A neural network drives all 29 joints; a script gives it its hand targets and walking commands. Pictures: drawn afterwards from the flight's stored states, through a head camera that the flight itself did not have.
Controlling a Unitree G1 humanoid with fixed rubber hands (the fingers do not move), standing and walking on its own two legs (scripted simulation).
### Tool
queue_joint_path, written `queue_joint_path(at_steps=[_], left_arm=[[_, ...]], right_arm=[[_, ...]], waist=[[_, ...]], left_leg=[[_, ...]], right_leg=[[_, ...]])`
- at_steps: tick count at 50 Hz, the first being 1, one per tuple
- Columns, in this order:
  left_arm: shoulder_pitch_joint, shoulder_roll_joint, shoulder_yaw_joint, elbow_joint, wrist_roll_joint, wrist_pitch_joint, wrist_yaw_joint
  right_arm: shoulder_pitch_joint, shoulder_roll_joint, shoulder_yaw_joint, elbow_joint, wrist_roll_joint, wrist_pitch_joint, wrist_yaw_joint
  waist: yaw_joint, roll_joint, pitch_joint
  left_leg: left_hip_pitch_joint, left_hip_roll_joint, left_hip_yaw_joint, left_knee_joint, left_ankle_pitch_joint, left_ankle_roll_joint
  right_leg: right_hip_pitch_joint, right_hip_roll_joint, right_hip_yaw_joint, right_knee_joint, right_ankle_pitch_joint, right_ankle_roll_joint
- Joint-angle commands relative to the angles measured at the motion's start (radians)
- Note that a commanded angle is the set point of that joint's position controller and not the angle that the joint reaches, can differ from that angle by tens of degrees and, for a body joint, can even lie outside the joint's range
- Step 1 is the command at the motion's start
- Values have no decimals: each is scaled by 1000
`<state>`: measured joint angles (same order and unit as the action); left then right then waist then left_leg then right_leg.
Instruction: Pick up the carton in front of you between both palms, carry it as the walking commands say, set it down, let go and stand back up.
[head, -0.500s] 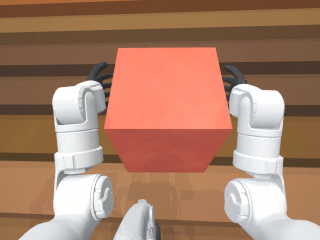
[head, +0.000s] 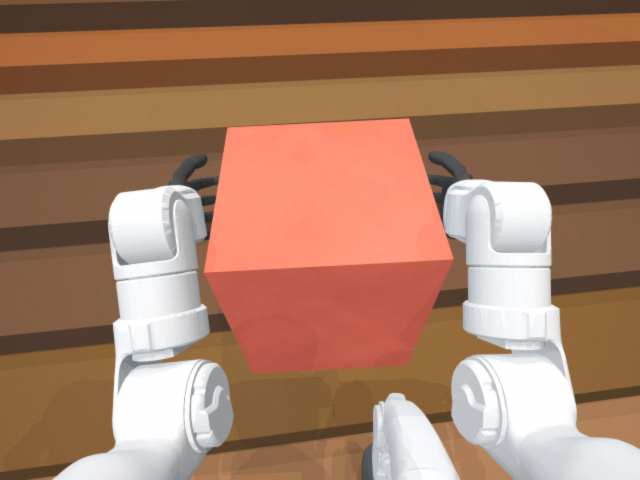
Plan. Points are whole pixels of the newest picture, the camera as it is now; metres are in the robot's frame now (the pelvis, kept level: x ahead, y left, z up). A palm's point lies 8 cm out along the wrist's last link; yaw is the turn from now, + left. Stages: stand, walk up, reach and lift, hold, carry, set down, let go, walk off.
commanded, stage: carry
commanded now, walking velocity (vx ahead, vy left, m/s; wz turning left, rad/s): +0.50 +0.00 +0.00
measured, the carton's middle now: (324, 256) +0.37 -0.01 +0.10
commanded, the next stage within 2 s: none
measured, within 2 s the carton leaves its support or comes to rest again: neither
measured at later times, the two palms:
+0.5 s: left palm (193, 7) +0.63 +0.14 +0.30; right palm (416, 8) +0.65 -0.16 +0.29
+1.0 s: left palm out of the picture +0.92 +0.14 +0.38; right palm out of the picture +0.89 -0.16 +0.38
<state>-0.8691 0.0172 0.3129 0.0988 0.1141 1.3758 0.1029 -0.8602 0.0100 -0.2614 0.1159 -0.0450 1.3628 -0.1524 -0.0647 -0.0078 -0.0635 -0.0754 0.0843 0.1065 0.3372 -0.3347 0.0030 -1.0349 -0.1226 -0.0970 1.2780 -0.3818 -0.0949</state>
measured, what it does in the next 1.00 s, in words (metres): climbs: right foot 0.10 m higher, then left foot 0.10 m higher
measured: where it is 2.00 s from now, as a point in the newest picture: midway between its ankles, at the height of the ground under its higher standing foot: (301, 179)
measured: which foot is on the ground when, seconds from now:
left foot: down 0.00-0.06, up 0.08-0.56, down 0.58-1.00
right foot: up 0.00-0.02, down 0.04-0.62, up 0.64-1.00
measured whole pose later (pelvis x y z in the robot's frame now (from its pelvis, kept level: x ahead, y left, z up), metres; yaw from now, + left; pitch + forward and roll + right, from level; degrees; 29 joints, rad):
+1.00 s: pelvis +0.54 +0.01 +0.19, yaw +0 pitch +5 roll +1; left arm -0.86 0.03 0.31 0.03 0.08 1.39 0.10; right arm -0.84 0.03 -0.25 0.04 -0.05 1.36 -0.16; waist -0.09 -0.05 -0.06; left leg -0.28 0.04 0.15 0.54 -0.34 0.03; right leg -1.07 -0.11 -0.01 1.69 -0.51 -0.09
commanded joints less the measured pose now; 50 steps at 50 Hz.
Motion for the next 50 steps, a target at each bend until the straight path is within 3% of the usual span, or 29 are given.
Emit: queue_joint_path(at_steps=[1, 2, 3, 4, 5, 6, 7, 10, 13, 15, 17, 18, 21, 24, 26, 29, 30, 31, 32, 33, 34, 35, 36, 38, 42, 44, 47, 48, 50], left_arm=[[-698, -1081, -631, 43, -451, -26, -186], [-721, -1115, -641, 23, -482, -38, -192], [-735, -1134, -651, -8, -518, -47, -202], [-783, -1122, -670, -36, -541, -65, -207], [-792, -1173, -677, -64, -578, -66, -213], [-848, -1173, -692, -145, -599, -76, -218], [-896, -1180, -705, -212, -626, -82, -221], [-950, -1186, -726, -330, -652, -85, -218], [-881, -1126, -728, -346, -617, -67, -202], [-803, -1076, -723, -296, -577, -49, -198], [-729, -1033, -706, -208, -538, -31, -204], [-714, -1022, -700, -165, -526, -24, -208], [-736, -1021, -674, -94, -519, -21, -226], [-743, -1041, -625, -28, -513, -24, -243], [-728, -1047, -587, 18, -495, -26, -248], [-693, -1047, -557, 42, -464, -33, -235], [-720, -1045, -552, 28, -460, -36, -229], [-740, -1039, -544, 3, -450, -41, -218], [-688, -1039, -545, -8, -433, -47, -210], [-695, -1022, -535, -21, -428, -46, -201], [-725, -1045, -542, -49, -415, -48, -190], [-749, -1041, -548, -98, -414, -45, -183], [-782, -1040, -560, -139, -421, -41, -174], [-795, -1019, -576, -210, -426, -35, -156], [-709, -966, -608, -230, -394, -22, -141], [-653, -947, -628, -178, -380, -10, -147], [-647, -956, -647, -80, -393, 5, -169], [-653, -960, -643, -48, -397, 7, -176], [-648, -987, -627, 23, -400, 5, -185]], right_arm=[[-778, 1053, 554, -78, 426, -15, 275], [-768, 1045, 547, -81, 408, -19, 268], [-756, 1019, 535, -89, 376, -26, 257], [-718, 1031, 515, -84, 347, -30, 250], [-730, 977, 501, -80, 314, -34, 234], [-736, 995, 502, -108, 307, -36, 224], [-754, 993, 496, -148, 303, -39, 217], [-783, 969, 520, -237, 300, -39, 197], [-741, 934, 558, -275, 304, -35, 186], [-676, 912, 570, -242, 298, -23, 190], [-667, 900, 590, -187, 302, -7, 200], [-674, 900, 597, -155, 303, -1, 206], [-686, 915, 585, -64, 309, 3, 221], [-721, 971, 570, -3, 336, -3, 226], [-724, 1024, 571, 26, 362, -10, 227], [-739, 1073, 565, 24, 402, -21, 229], [-757, 1082, 571, 17, 420, -28, 230], [-779, 1090, 579, -3, 444, -37, 232], [-784, 1114, 591, -30, 477, -43, 237], [-795, 1118, 595, -57, 497, -57, 239], [-847, 1122, 599, -137, 513, -63, 240], [-895, 1135, 613, -205, 531, -70, 240], [-942, 1141, 622, -275, 540, -72, 238], [-962, 1139, 635, -364, 555, -62, 234], [-847, 1054, 644, -376, 514, -31, 226], [-789, 1011, 644, -311, 476, -12, 233], [-736, 975, 634, -184, 441, 1, 251], [-728, 979, 623, -153, 436, 0, 257], [-748, 990, 611, -109, 432, -4, 268]], waist=[[155, 292, -435], [243, 213, -518], [264, 109, -546], [176, -365, -691], [151, -266, -784], [156, -177, -736], [146, -104, -667], [126, -94, -560], [131, -13, -531], [143, -41, -544], [188, -104, -506], [202, -88, -477], [163, -38, -349], [113, -114, -273], [84, -210, -263], [2, -272, -377], [-50, -191, -458], [-84, -87, -572], [-30, 130, -626], [-65, 320, -736], [-50, 199, -745], [-46, 138, -673], [-32, 117, -612], [-4, 128, -562], [-7, 63, -516], [-15, 111, -515], [-64, 143, -444], [-73, 135, -412], [-70, 90, -331]], left_leg=[[-14, 100, 68, 157, 1324, 141], [-21, 50, 108, 445, 1279, 95], [-208, 7, 14, 673, 759, 64], [-543, -199, -61, 1129, -25, -10], [-522, -165, -257, 1368, 7, 35], [-608, -137, -256, 1451, 60, 50], [-684, -96, -223, 1453, 78, 66], [-811, -47, -182, 1404, 61, 112], [-891, -25, -140, 1269, -48, 110], [-950, -9, -100, 1267, -14, 102], [-1195, -8, -88, 1499, -125, 105], [-1339, 11, -127, 1598, -195, 112], [-1399, 38, -84, 1498, -161, 103], [-1102, 45, 5, 1195, -44, 71], [-774, 23, 67, 906, 55, 89], [-480, -113, 194, 668, 112, 121], [-302, -166, 221, 464, 187, 113], [23, -124, 67, 328, 298, 136], [304, 172, -452, 191, 587, 236], [366, 274, -771, 141, 901, 392], [379, 253, -696, 224, 812, 380], [331, 231, -627, 229, 619, 327], [286, 212, -579, 219, 394, 276], [233, 200, -502, 160, 190, 245], [229, 225, -397, 124, 185, 252], [212, 223, -322, 119, 286, 258], [402, 265, -404, 64, 308, 315], [438, 285, -450, 60, 305, 314], [443, 283, -424, 9, 213, 283]], right_leg=[[614, 172, -199, -279, 164, -27], [815, 220, -205, -525, 254, -14], [1059, 146, -7, -695, 305, 7], [1295, -240, 740, -865, 593, -181], [1260, -232, 807, -838, 626, -231], [1214, -203, 716, -769, 524, -235], [1161, -189, 641, -756, 410, -197], [1127, -158, 506, -813, 185, -147], [1166, -175, 438, -830, 219, -162], [1210, -191, 392, -828, 333, -184], [1337, -248, 459, -875, 369, -232], [1411, -271, 488, -881, 324, -235], [1325, -196, 375, -961, 142, -149], [1053, -98, 179, -1093, 141, -108], [884, -60, -6, -1135, 426, -87], [1012, -78, -88, -867, 1360, -46], [1044, -39, -116, -594, 1431, 4], [870, 16, -47, -303, 1209, 61], [509, 113, 35, 8, 248, 103], [375, 244, 170, 412, 45, 112], [288, 196, 277, 542, 74, 69], [203, 160, 238, 531, 73, 43], [147, 124, 223, 490, 77, 24], [121, 87, 200, 435, 77, 8], [38, 43, 151, 221, -19, 11], [34, 32, 97, 140, 37, 10], [-313, 4, 83, 419, -97, 12], [-413, -15, 127, 493, -178, 6], [-514, -28, 128, 520, -222, 8]])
